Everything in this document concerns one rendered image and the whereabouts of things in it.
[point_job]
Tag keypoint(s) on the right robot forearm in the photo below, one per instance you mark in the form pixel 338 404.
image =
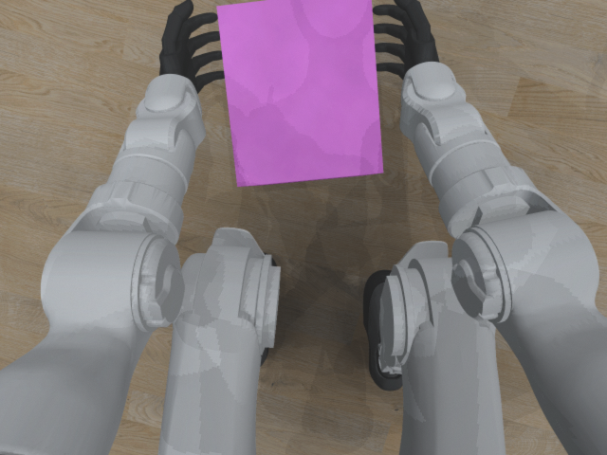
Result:
pixel 472 178

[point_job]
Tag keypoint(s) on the carton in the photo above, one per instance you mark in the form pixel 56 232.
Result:
pixel 301 82

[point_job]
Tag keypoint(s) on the robot right hand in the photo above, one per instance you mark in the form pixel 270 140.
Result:
pixel 419 44

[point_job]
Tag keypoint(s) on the robot right upper arm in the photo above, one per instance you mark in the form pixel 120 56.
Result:
pixel 535 278

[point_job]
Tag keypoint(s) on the left robot forearm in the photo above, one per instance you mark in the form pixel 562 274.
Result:
pixel 151 174

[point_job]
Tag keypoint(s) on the robot left upper arm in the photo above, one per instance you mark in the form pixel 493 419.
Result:
pixel 105 292

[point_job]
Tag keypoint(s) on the robot right foot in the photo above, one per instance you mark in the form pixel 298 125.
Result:
pixel 371 307

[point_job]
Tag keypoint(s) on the robot left hand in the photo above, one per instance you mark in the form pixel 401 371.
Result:
pixel 176 56

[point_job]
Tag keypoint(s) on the robot right thigh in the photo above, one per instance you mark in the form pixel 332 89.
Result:
pixel 451 392

